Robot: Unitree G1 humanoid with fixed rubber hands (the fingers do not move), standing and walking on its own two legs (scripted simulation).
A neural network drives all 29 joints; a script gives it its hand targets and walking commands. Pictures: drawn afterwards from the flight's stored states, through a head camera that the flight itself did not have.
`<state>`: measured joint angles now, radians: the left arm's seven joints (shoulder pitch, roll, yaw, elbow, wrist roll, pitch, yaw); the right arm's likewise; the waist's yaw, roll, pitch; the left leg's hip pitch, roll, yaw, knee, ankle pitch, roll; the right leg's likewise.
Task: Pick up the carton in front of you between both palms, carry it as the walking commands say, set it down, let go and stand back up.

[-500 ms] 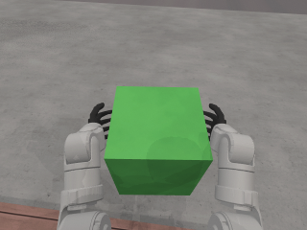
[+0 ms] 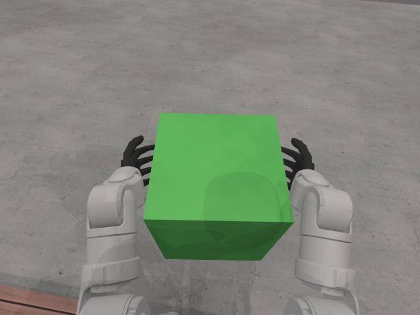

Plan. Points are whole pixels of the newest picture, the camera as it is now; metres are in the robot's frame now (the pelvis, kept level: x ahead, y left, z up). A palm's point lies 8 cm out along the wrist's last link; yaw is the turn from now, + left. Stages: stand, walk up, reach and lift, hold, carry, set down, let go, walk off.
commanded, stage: carry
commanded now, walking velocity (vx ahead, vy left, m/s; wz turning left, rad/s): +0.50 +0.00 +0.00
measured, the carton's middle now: (215, 194) +0.33 +0.02 +0.04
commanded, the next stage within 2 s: none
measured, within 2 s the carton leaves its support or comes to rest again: neither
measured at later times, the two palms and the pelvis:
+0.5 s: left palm (174, 93) +0.59 +0.13 +0.09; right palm (294, 97) +0.59 -0.17 +0.09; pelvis +0.27 -0.02 -0.03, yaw +2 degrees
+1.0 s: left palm (195, 68) +0.91 +0.11 -0.02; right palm (276, 71) +0.92 -0.19 -0.02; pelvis +0.60 -0.06 -0.09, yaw +1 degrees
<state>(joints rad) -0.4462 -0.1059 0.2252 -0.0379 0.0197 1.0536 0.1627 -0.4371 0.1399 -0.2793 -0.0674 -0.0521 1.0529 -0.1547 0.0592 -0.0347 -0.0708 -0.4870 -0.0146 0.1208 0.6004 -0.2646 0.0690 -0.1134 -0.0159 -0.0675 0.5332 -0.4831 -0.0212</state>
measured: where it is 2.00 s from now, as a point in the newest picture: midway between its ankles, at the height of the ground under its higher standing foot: (224, 148)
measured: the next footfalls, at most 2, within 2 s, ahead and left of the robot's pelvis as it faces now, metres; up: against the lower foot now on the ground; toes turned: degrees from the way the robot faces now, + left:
right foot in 0.58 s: +0.50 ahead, -0.12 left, -0.09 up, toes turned -4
left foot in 1.06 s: +0.82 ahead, +0.02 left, -0.09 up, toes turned +7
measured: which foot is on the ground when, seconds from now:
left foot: down 0.00-0.60, up 0.62-1.00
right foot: down 0.00-0.04, up 0.06-0.56, down 0.58-1.00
